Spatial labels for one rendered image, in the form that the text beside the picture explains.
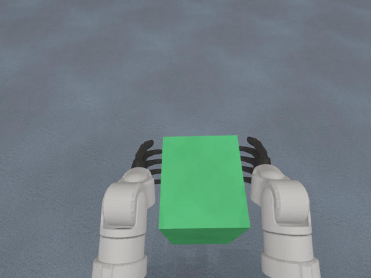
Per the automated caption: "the robot right hand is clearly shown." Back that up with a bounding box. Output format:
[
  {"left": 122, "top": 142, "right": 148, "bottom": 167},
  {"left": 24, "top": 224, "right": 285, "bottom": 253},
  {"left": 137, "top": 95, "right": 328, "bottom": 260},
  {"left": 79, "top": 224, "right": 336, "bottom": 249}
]
[{"left": 239, "top": 137, "right": 271, "bottom": 184}]

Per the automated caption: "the left robot forearm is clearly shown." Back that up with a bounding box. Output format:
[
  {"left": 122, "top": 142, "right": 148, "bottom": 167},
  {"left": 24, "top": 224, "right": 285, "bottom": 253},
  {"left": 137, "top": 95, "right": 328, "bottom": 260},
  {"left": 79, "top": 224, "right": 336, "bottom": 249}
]
[{"left": 92, "top": 167, "right": 155, "bottom": 278}]

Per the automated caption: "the right robot forearm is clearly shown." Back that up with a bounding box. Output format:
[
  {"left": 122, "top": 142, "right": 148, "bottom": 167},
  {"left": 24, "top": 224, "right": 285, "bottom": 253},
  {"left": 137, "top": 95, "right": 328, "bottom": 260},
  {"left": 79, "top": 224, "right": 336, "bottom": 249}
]
[{"left": 250, "top": 164, "right": 321, "bottom": 278}]

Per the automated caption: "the robot left hand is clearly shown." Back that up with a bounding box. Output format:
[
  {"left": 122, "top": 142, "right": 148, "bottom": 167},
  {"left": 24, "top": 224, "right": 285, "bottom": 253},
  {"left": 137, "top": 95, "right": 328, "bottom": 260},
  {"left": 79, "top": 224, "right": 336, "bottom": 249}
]
[{"left": 131, "top": 140, "right": 162, "bottom": 184}]

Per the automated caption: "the carton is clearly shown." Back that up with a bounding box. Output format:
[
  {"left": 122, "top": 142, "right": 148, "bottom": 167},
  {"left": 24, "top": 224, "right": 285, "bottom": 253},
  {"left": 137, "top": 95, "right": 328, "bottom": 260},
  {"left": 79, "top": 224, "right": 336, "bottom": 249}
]
[{"left": 158, "top": 135, "right": 250, "bottom": 244}]

